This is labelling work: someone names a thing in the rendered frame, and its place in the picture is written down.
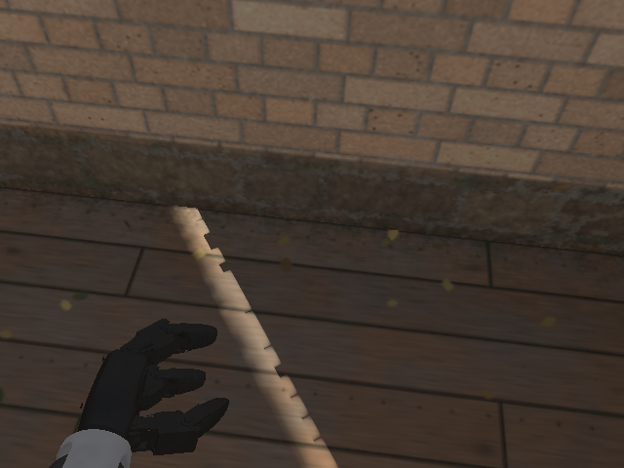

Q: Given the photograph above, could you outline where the robot left forearm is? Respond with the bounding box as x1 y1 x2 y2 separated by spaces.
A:
49 429 132 468

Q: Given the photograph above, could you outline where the left robot hand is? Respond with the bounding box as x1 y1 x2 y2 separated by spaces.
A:
77 319 229 455

